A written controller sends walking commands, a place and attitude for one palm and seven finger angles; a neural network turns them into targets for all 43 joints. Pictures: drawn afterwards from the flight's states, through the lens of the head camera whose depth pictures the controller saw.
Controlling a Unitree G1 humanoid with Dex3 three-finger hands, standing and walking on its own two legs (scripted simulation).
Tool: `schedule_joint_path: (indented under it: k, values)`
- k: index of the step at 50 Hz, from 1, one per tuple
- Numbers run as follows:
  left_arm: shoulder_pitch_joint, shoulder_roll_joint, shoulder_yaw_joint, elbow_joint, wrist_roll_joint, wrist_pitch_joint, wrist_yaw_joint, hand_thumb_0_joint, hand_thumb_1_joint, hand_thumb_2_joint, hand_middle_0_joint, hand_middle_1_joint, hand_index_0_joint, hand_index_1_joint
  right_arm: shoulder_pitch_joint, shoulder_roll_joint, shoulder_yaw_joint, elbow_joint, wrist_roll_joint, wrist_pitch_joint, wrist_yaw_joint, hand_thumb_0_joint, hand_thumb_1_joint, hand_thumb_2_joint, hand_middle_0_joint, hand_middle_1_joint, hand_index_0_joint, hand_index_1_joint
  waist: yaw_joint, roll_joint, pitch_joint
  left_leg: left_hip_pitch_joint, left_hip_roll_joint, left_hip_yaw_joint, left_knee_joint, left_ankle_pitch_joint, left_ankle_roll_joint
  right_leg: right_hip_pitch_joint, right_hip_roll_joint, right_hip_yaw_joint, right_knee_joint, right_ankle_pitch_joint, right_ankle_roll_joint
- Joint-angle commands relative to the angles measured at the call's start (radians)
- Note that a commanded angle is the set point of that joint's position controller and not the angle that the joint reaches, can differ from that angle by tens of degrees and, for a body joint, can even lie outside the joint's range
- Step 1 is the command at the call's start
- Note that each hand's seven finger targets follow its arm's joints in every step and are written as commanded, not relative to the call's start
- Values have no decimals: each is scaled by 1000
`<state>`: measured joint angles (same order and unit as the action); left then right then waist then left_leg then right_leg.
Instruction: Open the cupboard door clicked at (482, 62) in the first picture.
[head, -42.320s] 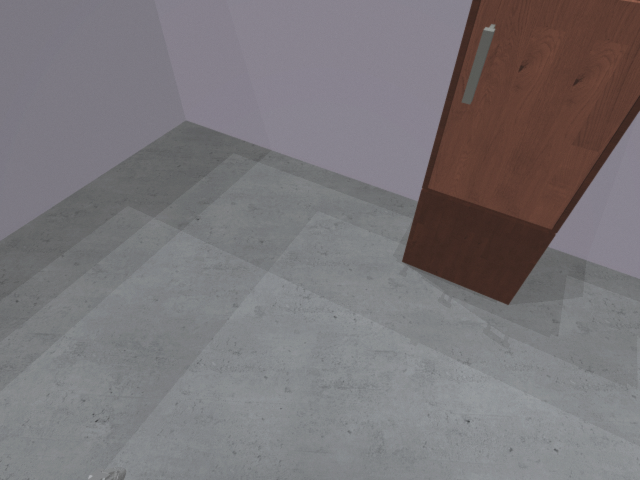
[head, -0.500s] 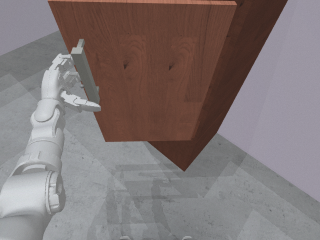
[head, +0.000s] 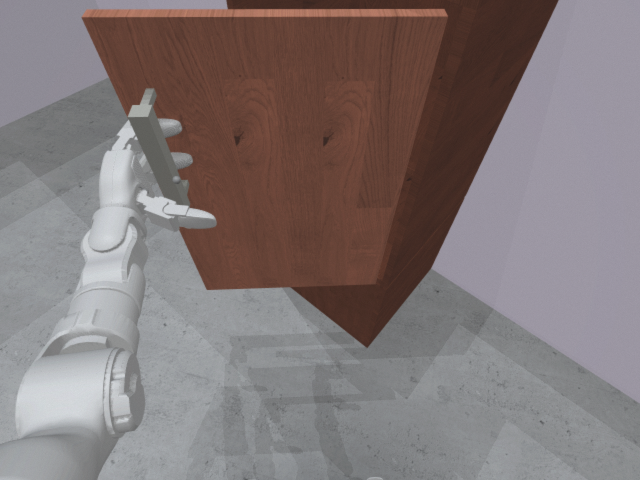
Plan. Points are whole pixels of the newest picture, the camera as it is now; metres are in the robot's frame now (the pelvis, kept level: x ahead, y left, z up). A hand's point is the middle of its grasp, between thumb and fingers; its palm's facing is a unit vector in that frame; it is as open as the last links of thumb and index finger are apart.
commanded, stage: slide the fingers in behind the handle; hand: left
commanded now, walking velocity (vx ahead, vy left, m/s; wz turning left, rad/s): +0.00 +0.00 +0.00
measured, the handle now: (166, 156) +0.52 +0.19 +0.11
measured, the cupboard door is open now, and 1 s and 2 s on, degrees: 43 43 84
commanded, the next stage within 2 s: close the thumb around the handle in 0.12 s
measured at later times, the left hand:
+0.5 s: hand (176, 180) +0.46 +0.17 +0.11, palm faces +0.04 -1.00 +0.00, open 11.8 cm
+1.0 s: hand (175, 181) +0.46 +0.17 +0.11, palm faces +0.04 -1.00 +0.00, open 5.8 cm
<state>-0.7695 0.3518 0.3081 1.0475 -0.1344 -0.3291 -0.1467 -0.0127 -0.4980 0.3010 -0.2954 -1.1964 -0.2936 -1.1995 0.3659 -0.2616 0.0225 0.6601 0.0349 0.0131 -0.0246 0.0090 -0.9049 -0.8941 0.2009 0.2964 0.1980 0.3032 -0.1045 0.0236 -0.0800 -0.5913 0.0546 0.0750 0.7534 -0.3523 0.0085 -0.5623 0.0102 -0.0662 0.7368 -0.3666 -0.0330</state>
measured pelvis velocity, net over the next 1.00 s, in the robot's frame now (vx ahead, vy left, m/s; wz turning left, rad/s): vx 0.00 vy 0.01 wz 0.00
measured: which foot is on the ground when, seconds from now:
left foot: down 0.00-1.00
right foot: down 0.00-1.00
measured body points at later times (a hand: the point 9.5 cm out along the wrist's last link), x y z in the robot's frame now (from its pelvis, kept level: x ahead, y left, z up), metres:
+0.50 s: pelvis +0.00 +0.00 +0.00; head +0.06 +0.01 +0.45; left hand +0.46 +0.22 +0.11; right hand +0.05 -0.26 -0.12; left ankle +0.01 +0.12 -0.71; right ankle +0.00 -0.10 -0.71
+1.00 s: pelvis +0.00 +0.01 +0.00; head +0.06 +0.01 +0.45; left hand +0.45 +0.22 +0.12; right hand +0.04 -0.26 -0.12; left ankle +0.01 +0.12 -0.71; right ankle +0.00 -0.10 -0.71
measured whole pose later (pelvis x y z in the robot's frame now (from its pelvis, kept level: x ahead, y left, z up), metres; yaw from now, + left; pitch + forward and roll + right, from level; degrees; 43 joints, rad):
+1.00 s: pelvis +0.00 +0.01 +0.00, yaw +0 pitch +11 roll -1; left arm -0.77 0.34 0.30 1.04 -0.13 -0.33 -0.13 0.01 0.72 0.80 -0.37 -1.34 -0.35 -1.35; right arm 0.37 -0.26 0.02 0.66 0.03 0.01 -0.02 0.01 -0.90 -0.89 0.20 0.30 0.20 0.30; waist -0.10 0.02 -0.08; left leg -0.60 0.05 0.08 0.76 -0.36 0.02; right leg -0.56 0.01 -0.06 0.74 -0.37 -0.02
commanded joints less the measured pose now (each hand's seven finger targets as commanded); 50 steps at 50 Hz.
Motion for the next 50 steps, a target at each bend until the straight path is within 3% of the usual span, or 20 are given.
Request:
schedule_joint_path:
  k: [1,5,9,11,14,17,19,21,23,25,27,33,36,40,41,44,45,47,49,50]
  values:
    - [-462,224,20,-232,-6,-66,-11,0,-500,300,-300,-1200,-300,-1200,74,-151,-56,-87,-1,-30,-10,0,-900,-900,200,300,200,300,-2,10,-359,216,-54,-50,-65,250,32,147,22,61,-95,381,22]
    - [-456,215,16,-205,-14,-70,-17,0,-500,300,-300,-1200,-300,-1200,71,-151,-57,-80,0,-29,-12,0,-900,-900,200,300,200,300,-8,-13,-333,214,-55,-51,-58,238,34,133,25,61,-102,370,23]
    - [-467,236,27,-235,-13,-73,-20,0,-500,300,-300,-1200,-300,-1200,74,-152,-58,-83,-1,-28,-14,0,-900,-900,200,300,200,300,-2,17,-365,232,-55,-53,-58,266,35,146,23,59,-94,387,19]
    - [-461,190,-7,-242,-16,-72,-22,0,-500,300,-300,-1200,-300,-1200,65,-147,-56,-86,2,-29,-11,0,-900,-900,200,300,200,300,-6,35,-357,250,-53,-54,-58,273,31,123,25,54,-95,386,19]
    - [-444,224,23,-220,-16,-69,-15,0,-332,372,-312,-1218,-312,-1218,73,-157,-59,-82,0,-27,-13,0,-900,-900,200,300,200,300,-1,9,-351,242,-51,-59,-59,264,32,123,27,51,-94,368,17]
    - [-487,186,-10,-220,-16,-62,-12,0,-164,444,-324,-1236,-324,-1236,68,-151,-57,-79,1,-30,-10,0,-900,-900,200,300,200,300,-13,27,-322,237,-52,-60,-64,237,30,93,26,50,-101,339,20]
    - [-499,203,-4,-229,-11,-70,-7,0,-52,492,-332,-1248,-332,-1248,75,-156,-58,-78,-2,-29,-12,0,-900,-900,200,300,200,300,-14,8,-339,248,-48,-69,-63,258,30,99,27,46,-94,344,17]
    - [-503,226,22,-235,-8,-75,1,0,60,540,-340,-1260,-340,-1260,76,-155,-58,-74,-4,-32,-11,0,-900,-900,200,300,200,300,-5,26,-363,255,-48,-69,-61,262,26,102,26,47,-88,348,17]
    - [-470,187,6,-239,-10,-79,3,0,172,588,-348,-1272,-348,-1272,73,-149,-59,-79,-5,-36,-7,0,-900,-900,200,300,200,300,3,36,-383,276,-48,-67,-58,293,24,106,29,44,-82,368,15]
    - [-425,218,32,-218,-8,-76,4,0,284,636,-356,-1284,-356,-1284,77,-155,-60,-80,-5,-32,-6,0,-900,-900,200,300,200,300,15,18,-372,263,-46,-68,-56,310,24,110,30,42,-77,381,14]
    - [-471,175,-12,-244,-3,-78,1,0,396,684,-364,-1296,-364,-1296,74,-149,-58,-84,-5,-33,-3,0,-900,-900,200,300,200,300,1,33,-358,268,-46,-69,-60,299,23,93,30,39,-80,368,15]
    - [-470,166,-14,-219,-7,-70,5,0,732,828,-388,-1332,-388,-1332,76,-152,-59,-77,-4,-33,-6,0,-900,-900,200,300,200,300,-5,0,-331,254,-45,-71,-64,271,24,84,32,38,-87,344,15]
    - [-498,184,-4,-231,-2,-74,10,0,900,900,-400,-1350,-400,-1350,81,-154,-61,-71,-7,-35,-7,0,-900,-900,200,300,200,300,-7,22,-354,269,-45,-72,-59,274,24,75,30,41,-85,342,16]
    - [-457,186,1,-220,-2,-75,8,0,900,900,-400,-1350,-400,-1350,84,-154,-61,-71,-7,-35,-5,0,-900,-900,200,300,200,300,3,16,-364,272,-42,-77,-57,307,21,85,31,34,-76,361,13]
    - [-482,163,-19,-220,-4,-73,6,0,900,900,-400,-1350,-400,-1350,81,-152,-60,-71,-7,-36,-4,0,-900,-900,200,300,200,300,-10,14,-349,270,-43,-75,-60,289,22,72,32,35,-83,348,15]
    - [-468,210,18,-243,-2,-81,7,0,900,900,-400,-1350,-400,-1350,82,-157,-63,-76,-8,-35,-7,0,-900,-900,200,300,200,300,7,14,-378,268,-46,-70,-58,296,25,107,32,39,-79,364,12]
    - [-454,185,3,-247,-3,-79,5,0,900,900,-400,-1350,-400,-1350,76,-153,-61,-82,-7,-36,-6,0,-900,-900,200,300,200,300,11,35,-384,274,-48,-70,-60,300,23,104,31,40,-78,366,12]
    - [-473,204,16,-227,-5,-75,5,0,900,900,-400,-1350,-400,-1350,76,-154,-59,-75,-7,-36,-7,0,-900,-900,200,300,200,300,4,6,-345,243,-48,-66,-60,271,25,104,31,42,-85,356,14]
    - [-456,227,27,-248,-2,-82,3,0,900,900,-400,-1350,-400,-1350,78,-157,-60,-83,-7,-33,-8,0,-900,-900,200,300,200,300,13,20,-367,249,-49,-66,-60,286,26,123,30,43,-81,368,11]
    - [-445,206,19,-237,-5,-78,2,0,900,900,-400,-1350,-400,-1350,72,-153,-60,-83,-7,-34,-8,0,-900,-900,200,300,200,300,10,17,-365,252,-50,-63,-60,284,26,117,30,44,-83,371,14]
